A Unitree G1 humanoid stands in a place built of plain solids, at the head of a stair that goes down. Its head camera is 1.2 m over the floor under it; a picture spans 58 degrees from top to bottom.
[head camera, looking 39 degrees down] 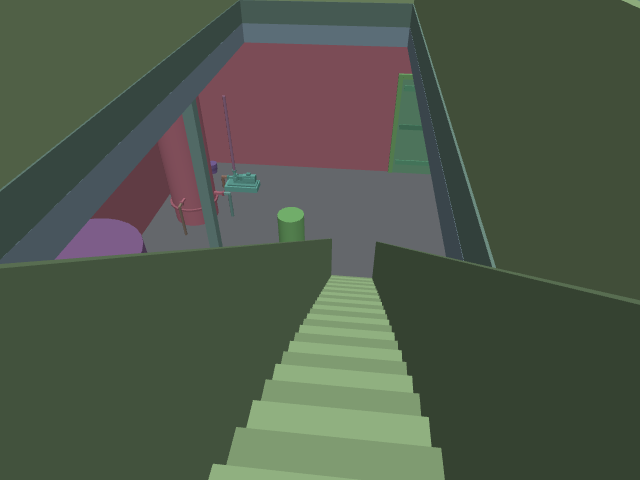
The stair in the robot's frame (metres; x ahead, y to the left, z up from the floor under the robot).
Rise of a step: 0.19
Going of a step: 0.24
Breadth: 0.93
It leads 6 degrees to the right of straight ahead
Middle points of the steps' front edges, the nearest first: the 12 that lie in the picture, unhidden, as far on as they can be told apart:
0.88 -0.07 -0.56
1.12 -0.09 -0.75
1.35 -0.12 -0.93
1.59 -0.14 -1.12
1.82 -0.17 -1.31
2.05 -0.19 -1.49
2.29 -0.22 -1.68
2.52 -0.24 -1.87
2.76 -0.27 -2.06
2.99 -0.29 -2.24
3.23 -0.31 -2.43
3.46 -0.34 -2.62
